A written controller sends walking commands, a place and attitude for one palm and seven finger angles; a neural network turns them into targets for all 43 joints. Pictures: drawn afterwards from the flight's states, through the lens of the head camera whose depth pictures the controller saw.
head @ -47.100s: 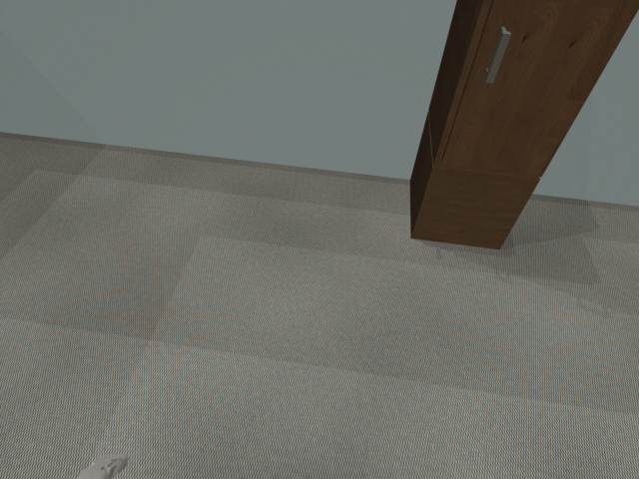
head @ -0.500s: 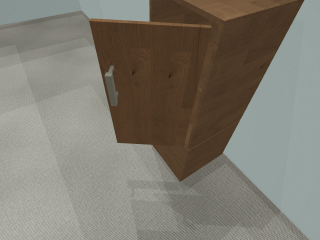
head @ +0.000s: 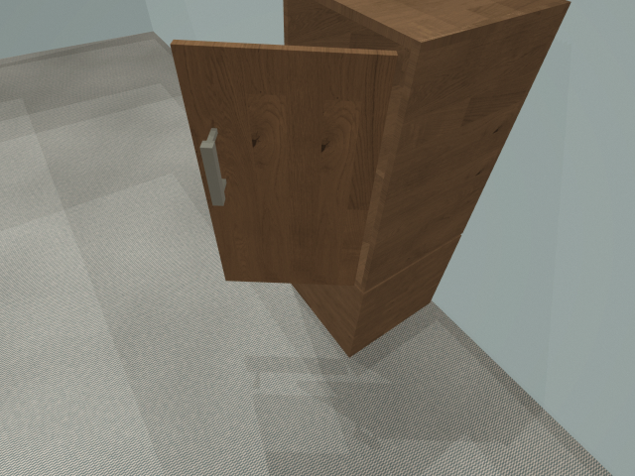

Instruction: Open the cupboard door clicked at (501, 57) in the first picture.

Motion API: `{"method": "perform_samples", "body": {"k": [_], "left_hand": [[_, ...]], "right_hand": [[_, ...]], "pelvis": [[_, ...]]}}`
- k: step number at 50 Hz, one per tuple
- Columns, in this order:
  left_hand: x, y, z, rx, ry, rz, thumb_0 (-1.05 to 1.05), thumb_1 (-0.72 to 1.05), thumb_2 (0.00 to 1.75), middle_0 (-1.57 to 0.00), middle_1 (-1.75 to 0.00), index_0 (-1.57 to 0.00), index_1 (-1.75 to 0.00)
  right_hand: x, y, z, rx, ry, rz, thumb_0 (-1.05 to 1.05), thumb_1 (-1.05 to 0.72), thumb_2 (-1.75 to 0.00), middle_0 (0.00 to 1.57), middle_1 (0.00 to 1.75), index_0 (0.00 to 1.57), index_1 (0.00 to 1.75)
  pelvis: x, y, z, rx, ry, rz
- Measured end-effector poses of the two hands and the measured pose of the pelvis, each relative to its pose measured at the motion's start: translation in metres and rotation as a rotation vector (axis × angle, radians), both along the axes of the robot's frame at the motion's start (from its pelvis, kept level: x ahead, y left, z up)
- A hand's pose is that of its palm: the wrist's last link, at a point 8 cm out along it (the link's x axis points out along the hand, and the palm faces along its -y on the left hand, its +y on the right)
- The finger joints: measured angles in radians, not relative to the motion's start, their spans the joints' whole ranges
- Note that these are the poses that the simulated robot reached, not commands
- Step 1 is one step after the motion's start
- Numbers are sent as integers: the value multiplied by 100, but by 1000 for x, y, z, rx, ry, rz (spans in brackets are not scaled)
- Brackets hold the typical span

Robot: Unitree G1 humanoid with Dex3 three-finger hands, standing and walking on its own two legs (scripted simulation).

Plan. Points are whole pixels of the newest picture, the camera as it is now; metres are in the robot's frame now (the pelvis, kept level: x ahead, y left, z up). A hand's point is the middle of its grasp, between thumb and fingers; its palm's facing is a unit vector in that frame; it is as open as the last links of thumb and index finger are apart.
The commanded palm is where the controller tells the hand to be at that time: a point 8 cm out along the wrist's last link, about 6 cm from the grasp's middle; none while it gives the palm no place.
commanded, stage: look again from close up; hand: left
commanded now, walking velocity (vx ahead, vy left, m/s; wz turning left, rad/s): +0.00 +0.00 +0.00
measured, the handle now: (216, 167) +0.60 +0.22 +0.04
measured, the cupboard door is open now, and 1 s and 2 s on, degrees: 54 54 54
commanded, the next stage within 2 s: shuffle to correct the standing spot in 0.54 s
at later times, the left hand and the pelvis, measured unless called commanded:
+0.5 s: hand out of the picture +0.01 +0.20 -0.18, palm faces +0.03 -0.97 -0.22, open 7.4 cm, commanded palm none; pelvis +0.01 +0.02 -0.01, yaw +0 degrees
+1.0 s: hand out of the picture +0.03 +0.17 -0.19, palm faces +0.03 -0.98 -0.17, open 7.4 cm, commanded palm none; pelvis +0.06 +0.00 -0.01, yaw +0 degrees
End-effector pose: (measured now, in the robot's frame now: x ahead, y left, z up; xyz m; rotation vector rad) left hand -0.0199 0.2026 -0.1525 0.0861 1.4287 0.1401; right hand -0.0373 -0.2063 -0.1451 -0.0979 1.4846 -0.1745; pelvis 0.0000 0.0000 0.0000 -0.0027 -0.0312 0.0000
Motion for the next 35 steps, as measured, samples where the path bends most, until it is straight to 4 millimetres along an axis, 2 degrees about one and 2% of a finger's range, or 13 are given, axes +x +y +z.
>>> {"method": "perform_samples", "body": {"k": [5, 13, 20, 35], "left_hand": [[-6, 2, -1, 8, 1, -11, 0, 90, 90, -20, -30, -20, -30], [2, 30, 0, 55, -38, -22, 0, 90, 90, -20, -30, -20, -30], [17, 47, 7, 90, -77, -21, 0, 90, 90, -20, -30, -20, -30], [32, 35, 2, 49, -61, -37, 0, 90, 90, -20, -30, -20, -30]], "right_hand": [[-3, 6, -2, 8, -6, 6, 0, -91, -90, 20, 30, 20, 30], [25, 17, -15, 24, -114, 48, 0, -91, -90, 19, 30, 20, 30], [43, 12, -13, 6, -143, 67, 2, -93, -90, 20, 30, 20, 30], [72, -4, 0, -37, -164, 85, 0, -91, -90, 20, 30, 20, 30]], "pelvis": [[-2, 4, -2, -14, 4, 2], [-1, 19, -10, -14, 5, 17], [5, 24, -9, 1, 12, 9], [16, 17, -5, 5, 17, -1]]}}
